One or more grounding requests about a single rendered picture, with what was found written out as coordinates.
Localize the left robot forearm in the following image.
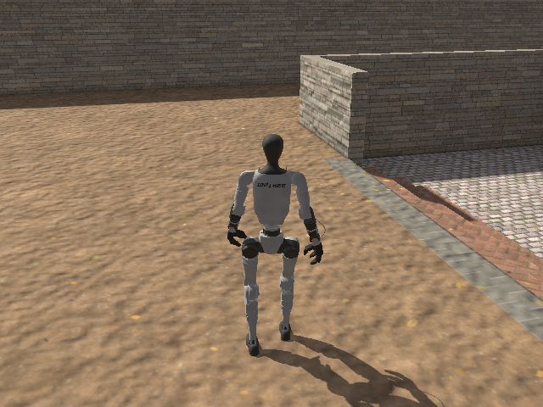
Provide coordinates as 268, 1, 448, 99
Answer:
227, 204, 242, 233

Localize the left robot shin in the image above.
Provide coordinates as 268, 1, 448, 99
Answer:
244, 286, 258, 344

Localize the robot left hand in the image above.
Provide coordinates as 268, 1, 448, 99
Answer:
227, 230, 247, 247

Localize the right robot forearm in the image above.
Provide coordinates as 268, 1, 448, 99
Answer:
304, 206, 321, 246

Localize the left robot upper arm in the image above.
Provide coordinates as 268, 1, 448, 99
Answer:
232, 170, 255, 216

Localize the robot torso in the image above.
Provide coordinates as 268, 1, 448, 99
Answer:
253, 166, 292, 254

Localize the robot right hand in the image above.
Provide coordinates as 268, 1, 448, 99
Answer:
304, 243, 323, 265

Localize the right robot upper arm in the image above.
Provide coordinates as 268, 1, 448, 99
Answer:
290, 171, 312, 220

